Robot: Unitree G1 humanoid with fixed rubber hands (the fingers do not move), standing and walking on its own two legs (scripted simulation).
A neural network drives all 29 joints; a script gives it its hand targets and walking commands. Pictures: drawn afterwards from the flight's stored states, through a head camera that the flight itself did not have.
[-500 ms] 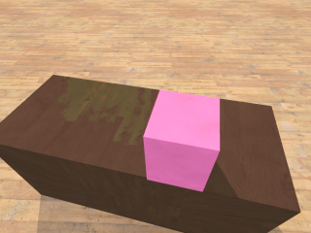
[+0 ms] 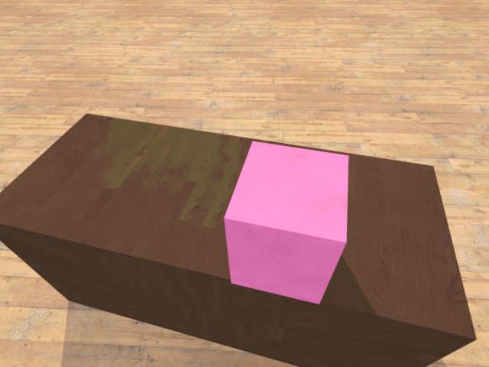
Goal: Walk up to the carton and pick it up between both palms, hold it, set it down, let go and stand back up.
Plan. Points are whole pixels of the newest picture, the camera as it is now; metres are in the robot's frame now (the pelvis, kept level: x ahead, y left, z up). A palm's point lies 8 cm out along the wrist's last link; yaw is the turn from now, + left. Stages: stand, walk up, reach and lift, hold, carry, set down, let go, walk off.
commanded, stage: walk up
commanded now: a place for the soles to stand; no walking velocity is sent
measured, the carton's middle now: (286, 223) +0.44 -0.05 -0.06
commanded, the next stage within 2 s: reach and lift in 0.84 s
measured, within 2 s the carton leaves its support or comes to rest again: neither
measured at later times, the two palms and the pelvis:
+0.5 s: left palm out of the picture +0.06 +0.25 -0.12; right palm out of the picture +0.09 -0.24 -0.11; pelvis +0.02 +0.00 +0.00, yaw -3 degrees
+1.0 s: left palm out of the picture +0.12 +0.26 -0.14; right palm out of the picture +0.10 -0.24 -0.14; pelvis +0.00 +0.01 -0.02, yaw -7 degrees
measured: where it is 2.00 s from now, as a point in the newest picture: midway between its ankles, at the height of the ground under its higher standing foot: outside the picture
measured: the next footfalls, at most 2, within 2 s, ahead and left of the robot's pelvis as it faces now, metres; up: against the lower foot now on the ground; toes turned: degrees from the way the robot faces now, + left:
none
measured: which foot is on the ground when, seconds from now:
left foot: down 0.00-1.00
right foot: down 0.00-1.00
